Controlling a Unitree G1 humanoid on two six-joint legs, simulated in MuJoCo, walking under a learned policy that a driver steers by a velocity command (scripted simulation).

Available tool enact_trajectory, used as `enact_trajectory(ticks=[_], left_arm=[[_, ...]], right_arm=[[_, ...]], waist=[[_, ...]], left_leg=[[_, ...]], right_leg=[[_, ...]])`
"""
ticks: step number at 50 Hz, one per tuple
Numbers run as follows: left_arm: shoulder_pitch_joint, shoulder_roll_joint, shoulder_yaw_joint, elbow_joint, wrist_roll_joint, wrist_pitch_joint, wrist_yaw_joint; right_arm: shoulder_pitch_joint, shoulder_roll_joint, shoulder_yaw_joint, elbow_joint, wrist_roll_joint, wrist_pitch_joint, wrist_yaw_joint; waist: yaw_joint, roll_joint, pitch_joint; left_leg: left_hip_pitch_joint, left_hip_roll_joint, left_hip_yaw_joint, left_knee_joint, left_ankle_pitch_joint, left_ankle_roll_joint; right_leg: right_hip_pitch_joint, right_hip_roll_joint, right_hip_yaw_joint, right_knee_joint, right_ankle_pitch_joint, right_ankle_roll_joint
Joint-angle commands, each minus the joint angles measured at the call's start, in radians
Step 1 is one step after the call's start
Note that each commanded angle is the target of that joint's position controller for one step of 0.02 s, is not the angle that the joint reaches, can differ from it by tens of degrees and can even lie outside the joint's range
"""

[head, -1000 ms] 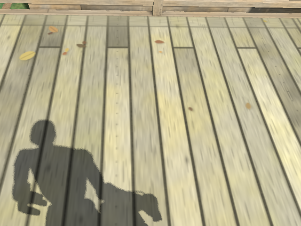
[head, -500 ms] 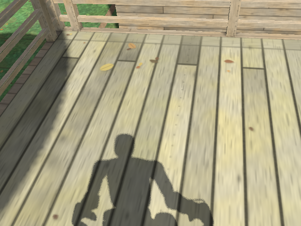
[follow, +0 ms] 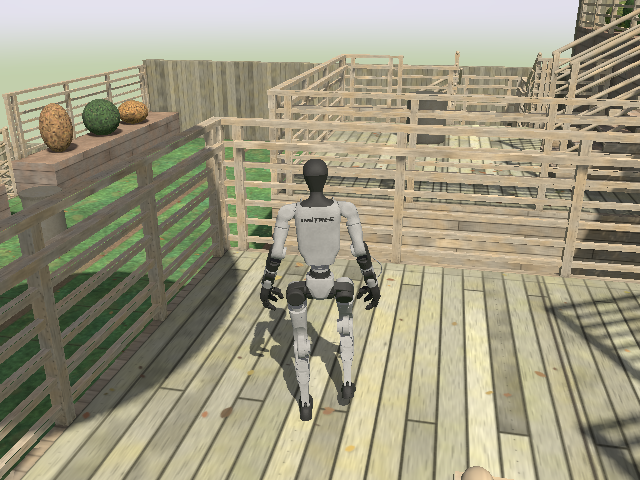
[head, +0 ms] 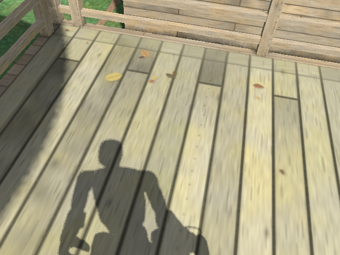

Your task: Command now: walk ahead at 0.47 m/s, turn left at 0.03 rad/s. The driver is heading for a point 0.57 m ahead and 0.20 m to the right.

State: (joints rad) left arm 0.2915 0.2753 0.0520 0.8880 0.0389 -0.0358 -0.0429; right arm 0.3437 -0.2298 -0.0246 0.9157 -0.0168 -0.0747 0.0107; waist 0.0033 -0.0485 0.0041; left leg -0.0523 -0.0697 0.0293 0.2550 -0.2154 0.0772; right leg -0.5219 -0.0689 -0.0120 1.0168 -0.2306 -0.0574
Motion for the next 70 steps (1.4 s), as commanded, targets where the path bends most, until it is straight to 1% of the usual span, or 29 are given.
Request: enact_trajectory(ticks=[1,5,9,12,14,15,16,17,18,20,22,25,36,38,40,41,42,43,44,46,48,52,57,60,61,62,63,65,70], left_arm=[[-0.089,0.050,0.008,-0.077,0.004,-0.001,-0.007],[-0.242,0.019,-0.012,-0.129,-0.006,0.001,-0.009],[-0.323,0.015,-0.023,-0.155,-0.015,0.000,-0.006],[-0.219,0.045,-0.010,-0.123,-0.012,-0.006,0.007],[0.041,0.087,0.014,-0.035,-0.005,-0.018,0.018],[0.181,0.153,0.037,-0.003,0.012,-0.019,0.030],[0.186,0.254,0.064,-0.008,0.015,-0.012,0.036],[0.134,0.214,0.061,-0.005,-0.035,-0.004,0.026],[0.043,0.187,0.055,-0.020,-0.037,-0.003,0.029],[-0.017,0.112,0.038,-0.021,-0.031,-0.011,0.031],[-0.018,0.088,0.028,-0.010,-0.036,-0.024,0.035],[0.025,0.126,0.038,-0.001,-0.041,-0.036,0.037],[0.226,0.121,0.039,0.026,-0.025,-0.013,0.058],[0.213,0.116,0.036,0.026,-0.022,-0.012,0.068],[0.164,0.136,0.037,0.016,-0.026,-0.023,0.070],[0.132,0.133,0.035,0.004,-0.040,-0.034,0.065],[0.173,0.060,0.017,-0.036,-0.057,-0.043,0.064],[0.338,0.041,0.018,-0.012,-0.092,-0.027,0.077],[0.303,0.126,0.032,0.019,-0.042,-0.011,0.083],[0.166,0.088,0.026,0.002,-0.023,0.003,0.069],[0.156,0.056,0.020,0.008,-0.009,0.033,0.051],[0.144,0.023,0.007,0.024,-0.016,0.061,0.049],[0.019,0.025,-0.013,0.027,-0.015,0.082,0.059],[0.004,0.016,-0.024,0.045,-0.011,0.069,0.069],[-0.003,0.032,-0.026,0.046,-0.005,0.058,0.074],[0.005,0.076,-0.024,0.045,0.006,0.043,0.082],[-0.053,0.103,-0.021,0.057,-0.020,0.036,0.080],[-0.088,0.033,-0.039,0.069,-0.030,0.021,0.071],[-0.034,0.023,-0.037,0.123,-0.036,0.018,0.079]], right_arm=[[0.071,-0.121,-0.022,0.000,0.010,-0.019,-0.002],[0.098,-0.116,-0.015,0.033,0.004,-0.018,-0.006],[0.126,-0.125,-0.013,0.070,-0.004,-0.023,-0.019],[0.095,-0.149,-0.016,0.078,-0.011,-0.021,-0.035],[0.079,-0.175,-0.023,0.074,-0.018,-0.003,-0.041],[0.091,-0.161,-0.016,0.050,-0.015,-0.003,-0.039],[0.189,-0.050,0.002,0.019,0.003,-0.010,-0.015],[0.085,-0.144,-0.020,0.003,-0.013,-0.019,-0.013],[-0.009,-0.155,-0.023,-0.039,-0.004,-0.033,-0.008],[-0.053,-0.138,-0.020,-0.050,-0.011,-0.036,-0.008],[-0.033,-0.111,-0.015,-0.061,-0.031,0.001,-0.005],[-0.093,-0.092,-0.010,-0.095,-0.036,0.031,0.001],[-0.461,-0.093,0.007,-0.248,-0.016,0.020,0.012],[-0.407,-0.100,0.007,-0.239,-0.014,0.006,0.005],[-0.219,-0.149,-0.011,-0.179,-0.016,-0.009,-0.010],[-0.089,-0.178,-0.020,-0.151,-0.024,-0.028,-0.022],[0.034,-0.254,-0.032,-0.142,-0.042,-0.035,-0.033],[0.032,-0.269,-0.047,-0.139,-0.021,-0.013,-0.020],[-0.020,-0.193,-0.038,-0.160,0.010,0.003,-0.013],[-0.148,-0.075,-0.001,-0.160,0.008,0.003,-0.014],[-0.144,-0.079,0.004,-0.129,0.008,0.002,-0.019],[-0.161,-0.097,0.008,-0.098,-0.008,-0.008,-0.014],[-0.112,-0.130,-0.002,-0.060,-0.008,0.030,-0.016],[-0.118,-0.125,-0.002,-0.050,0.000,0.056,-0.023],[-0.092,-0.109,0.002,-0.041,-0.002,0.058,-0.024],[-0.069,-0.082,0.008,-0.046,-0.001,0.056,-0.021],[-0.007,-0.046,0.012,-0.024,0.016,0.063,-0.020],[-0.016,-0.069,0.005,0.015,0.006,0.068,-0.024],[-0.017,-0.066,0.004,0.065,0.004,0.064,-0.027]], waist=[[-0.012,0.131,0.077],[-0.030,0.132,0.109],[-0.038,0.126,0.129],[0.026,0.142,0.050],[0.134,0.130,-0.093],[0.176,0.061,-0.185],[0.088,-0.189,-0.278],[0.103,-0.058,-0.261],[0.070,-0.027,-0.100],[0.012,0.078,0.015],[-0.034,0.058,0.011],[-0.032,0.039,0.030],[0.101,-0.011,0.055],[0.075,-0.031,0.033],[-0.009,-0.047,-0.042],[-0.079,-0.024,-0.105],[-0.083,0.143,-0.262],[-0.034,0.304,-0.433],[-0.018,0.121,-0.365],[0.007,0.077,-0.135],[0.030,0.136,-0.074],[0.066,0.155,-0.094],[0.014,0.196,-0.068],[0.031,0.149,-0.006],[0.029,0.105,0.013],[0.009,0.019,0.009],[-0.056,-0.099,0.043],[-0.049,-0.054,0.052],[-0.022,0.018,0.049]], left_leg=[[0.074,0.245,-0.171,-0.128,0.327,0.103],[0.048,0.216,-0.090,-0.132,0.473,0.097],[0.097,0.261,-0.027,-0.152,0.573,0.080],[0.185,0.285,0.034,0.038,0.970,0.051],[0.138,0.266,0.081,0.411,0.993,0.026],[-0.063,0.235,0.100,0.694,0.693,0.014],[-0.480,0.015,0.082,1.099,-0.179,-0.036],[-0.606,0.020,-0.088,1.179,-0.248,-0.020],[-0.655,0.082,-0.100,1.139,-0.144,-0.012],[-0.563,0.142,-0.090,1.007,-0.073,-0.026],[-0.474,0.158,-0.086,0.919,-0.085,-0.060],[-0.499,0.164,-0.049,0.800,-0.038,-0.102],[-0.598,0.080,-0.011,0.371,0.204,-0.109],[-0.456,0.045,-0.012,0.281,0.195,-0.076],[-0.232,0.015,-0.013,0.193,0.228,-0.030],[-0.029,0.094,-0.063,0.140,0.395,0.001],[0.257,0.370,-0.276,0.278,0.891,0.064],[0.429,0.585,-0.561,0.291,1.173,0.249],[0.278,0.512,-0.536,0.224,1.001,0.228],[0.044,0.391,-0.327,0.131,0.837,0.163],[-0.108,0.319,-0.213,0.069,0.789,0.130],[-0.211,0.281,-0.118,0.043,0.739,0.135],[-0.256,0.260,-0.157,-0.004,0.174,0.118],[-0.340,0.245,-0.192,0.008,-0.105,0.072],[-0.371,0.236,-0.198,0.019,-0.137,0.029],[-0.382,0.192,-0.159,0.094,-0.124,-0.013],[-0.246,0.093,-0.058,0.099,-0.084,-0.039],[-0.080,0.117,-0.079,0.096,0.034,-0.047],[-0.128,0.147,-0.100,0.073,0.072,-0.040]], right_leg=[[-0.224,-0.026,-0.022,0.006,0.074,0.035],[-0.189,-0.001,-0.065,-0.200,0.170,0.043],[-0.081,0.041,-0.091,-0.381,0.204,-0.018],[0.078,0.117,-0.115,-0.418,0.115,-0.084],[0.365,0.166,-0.112,-0.501,0.089,-0.129],[0.604,0.017,0.086,-0.516,-0.027,-0.179],[0.877,-0.272,0.654,-0.599,-0.074,-0.361],[0.849,-0.259,0.788,-0.724,-0.105,-0.360],[0.702,-0.235,0.621,-0.747,-0.058,-0.326],[0.466,-0.155,0.446,-0.781,0.177,-0.268],[0.363,-0.097,0.351,-0.801,0.289,-0.242],[0.306,-0.052,0.299,-0.833,0.290,-0.238],[0.538,-0.018,0.317,-0.704,0.624,-0.135],[0.535,-0.009,0.304,-0.632,0.766,-0.088],[0.534,0.014,0.302,-0.464,0.906,-0.044],[0.446,0.048,0.285,-0.298,0.783,-0.024],[0.265,0.117,0.216,-0.020,0.225,-0.001],[0.083,0.252,0.138,0.260,-0.445,0.021],[0.068,0.190,0.169,0.295,-0.332,0.015],[0.049,0.135,0.155,0.208,-0.240,0.036],[0.137,0.118,0.132,0.126,-0.191,0.054],[0.239,0.120,0.094,-0.051,-0.150,0.066],[0.315,0.090,0.027,-0.315,-0.117,0.059],[0.418,0.088,0.019,-0.548,-0.023,0.032],[0.454,0.043,0.086,-0.637,0.026,0.018],[0.471,-0.084,0.235,-0.717,0.047,-0.008],[0.263,-0.137,0.295,-0.753,0.000,-0.053],[0.175,-0.068,0.231,-0.762,-0.076,-0.015],[0.298,-0.018,0.168,-0.723,0.042,-0.004]])
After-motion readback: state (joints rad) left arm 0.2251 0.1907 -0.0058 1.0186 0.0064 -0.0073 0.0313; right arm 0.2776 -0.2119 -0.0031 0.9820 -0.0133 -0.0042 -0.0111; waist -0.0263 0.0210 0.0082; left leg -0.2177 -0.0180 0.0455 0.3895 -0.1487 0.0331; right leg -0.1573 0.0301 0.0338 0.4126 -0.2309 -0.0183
